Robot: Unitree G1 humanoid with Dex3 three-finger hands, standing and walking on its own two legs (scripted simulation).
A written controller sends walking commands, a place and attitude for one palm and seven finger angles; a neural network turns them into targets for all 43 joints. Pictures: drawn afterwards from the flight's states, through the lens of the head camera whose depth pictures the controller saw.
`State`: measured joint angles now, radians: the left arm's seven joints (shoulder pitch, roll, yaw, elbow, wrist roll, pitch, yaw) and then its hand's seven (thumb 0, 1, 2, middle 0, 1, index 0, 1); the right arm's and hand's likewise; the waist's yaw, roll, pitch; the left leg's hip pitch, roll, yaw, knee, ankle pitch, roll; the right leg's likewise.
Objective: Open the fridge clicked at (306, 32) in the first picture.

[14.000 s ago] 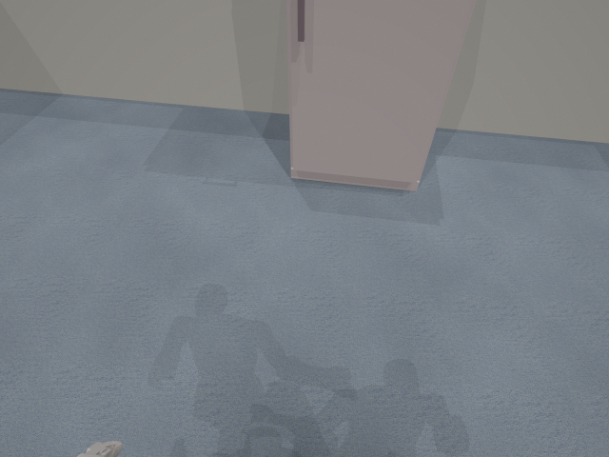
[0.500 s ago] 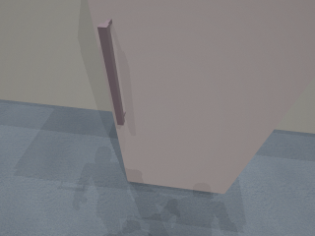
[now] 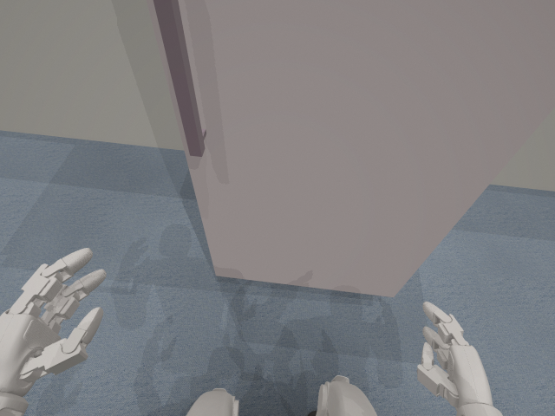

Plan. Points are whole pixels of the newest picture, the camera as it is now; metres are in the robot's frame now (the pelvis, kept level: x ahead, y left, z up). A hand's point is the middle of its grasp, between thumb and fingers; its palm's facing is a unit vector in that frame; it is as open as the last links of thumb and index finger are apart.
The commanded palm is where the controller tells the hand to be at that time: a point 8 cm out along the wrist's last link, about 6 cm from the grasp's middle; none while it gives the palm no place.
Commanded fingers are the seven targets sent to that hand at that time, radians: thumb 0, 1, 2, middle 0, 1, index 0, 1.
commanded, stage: raise the hand to about handle height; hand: left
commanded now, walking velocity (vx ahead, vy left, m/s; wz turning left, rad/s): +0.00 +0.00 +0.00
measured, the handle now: (182, 52) +0.54 +0.20 +0.21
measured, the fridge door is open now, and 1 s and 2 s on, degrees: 0 0 0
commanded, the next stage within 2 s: move the hooked fingers beside the handle in 1.70 s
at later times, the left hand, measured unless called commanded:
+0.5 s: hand (30, 292) +0.22 +0.29 +0.11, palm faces +0.05 -0.99 -0.09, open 11.5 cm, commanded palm +0.18 +0.34 +0.14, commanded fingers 0.00 -0.17 0.44 -0.28 -0.99 -0.28 -0.99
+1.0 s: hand out of the picture +0.27 +0.31 +0.19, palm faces +0.09 -0.99 -0.09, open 13.9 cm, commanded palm +0.23 +0.35 +0.20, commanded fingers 0.00 -0.50 0.30 -0.30 -1.20 -0.30 -1.20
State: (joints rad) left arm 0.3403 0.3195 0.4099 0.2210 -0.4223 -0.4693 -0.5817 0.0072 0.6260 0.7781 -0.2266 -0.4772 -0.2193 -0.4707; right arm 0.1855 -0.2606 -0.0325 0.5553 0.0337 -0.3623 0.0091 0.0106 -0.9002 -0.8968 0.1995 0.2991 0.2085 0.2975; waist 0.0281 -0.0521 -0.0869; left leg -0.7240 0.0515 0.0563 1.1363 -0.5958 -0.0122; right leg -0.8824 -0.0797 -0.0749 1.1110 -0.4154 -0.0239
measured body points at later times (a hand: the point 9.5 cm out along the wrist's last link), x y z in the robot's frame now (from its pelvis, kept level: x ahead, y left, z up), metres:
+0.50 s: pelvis +0.01 +0.02 +0.03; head +0.04 +0.04 +0.48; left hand +0.21 +0.35 +0.12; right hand +0.19 -0.21 -0.03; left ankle -0.02 +0.13 -0.65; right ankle +0.08 -0.10 -0.65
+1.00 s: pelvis +0.04 +0.02 +0.07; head +0.05 +0.02 +0.52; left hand +0.26 +0.36 +0.20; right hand +0.26 -0.18 +0.01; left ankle -0.02 +0.13 -0.65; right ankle +0.08 -0.10 -0.65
